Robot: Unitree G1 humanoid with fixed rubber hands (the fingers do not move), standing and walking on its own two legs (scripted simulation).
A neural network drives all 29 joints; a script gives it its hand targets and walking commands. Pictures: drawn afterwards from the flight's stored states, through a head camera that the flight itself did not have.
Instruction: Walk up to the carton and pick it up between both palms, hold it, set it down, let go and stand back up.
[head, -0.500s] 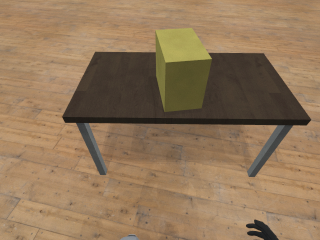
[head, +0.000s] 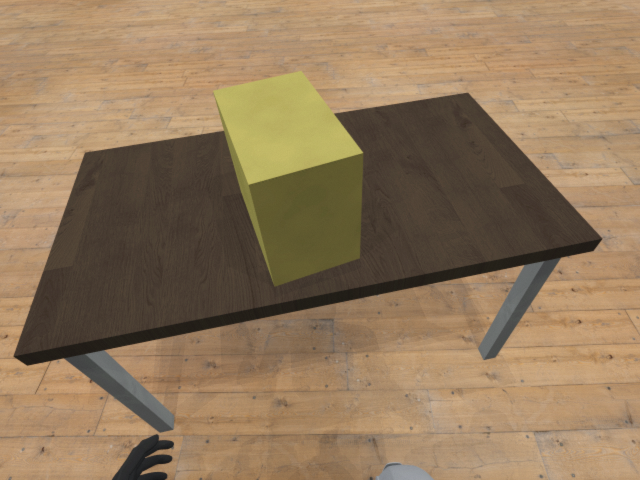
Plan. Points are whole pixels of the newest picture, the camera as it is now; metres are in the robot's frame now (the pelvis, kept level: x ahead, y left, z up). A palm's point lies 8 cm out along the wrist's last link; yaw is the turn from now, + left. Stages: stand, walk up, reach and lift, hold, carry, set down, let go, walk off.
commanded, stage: walk up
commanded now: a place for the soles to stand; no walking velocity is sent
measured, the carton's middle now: (288, 176) +0.65 +0.03 -0.01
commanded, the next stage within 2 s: none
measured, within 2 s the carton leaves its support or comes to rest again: neither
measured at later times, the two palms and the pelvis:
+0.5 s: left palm (89, 469) +0.20 +0.32 -0.10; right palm (473, 399) +0.23 -0.20 -0.07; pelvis +0.10 +0.06 +0.01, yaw -1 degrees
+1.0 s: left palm (94, 426) +0.24 +0.31 -0.07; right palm (490, 417) +0.20 -0.21 -0.07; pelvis +0.12 +0.05 +0.02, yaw -1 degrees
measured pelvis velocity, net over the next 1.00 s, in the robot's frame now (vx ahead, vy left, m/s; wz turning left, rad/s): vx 0.12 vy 0.05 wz -0.02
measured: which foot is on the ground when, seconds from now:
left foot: up 0.00-0.34, down 0.36-1.00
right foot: down 0.00-0.38, up 0.40-0.62, down 0.64-1.00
